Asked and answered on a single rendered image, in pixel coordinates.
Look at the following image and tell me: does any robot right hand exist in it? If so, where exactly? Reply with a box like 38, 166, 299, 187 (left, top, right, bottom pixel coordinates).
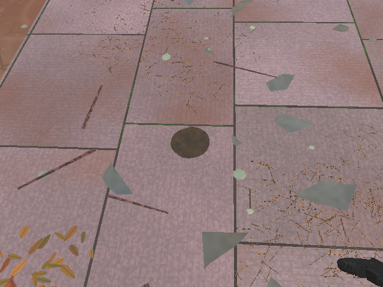
337, 258, 383, 287

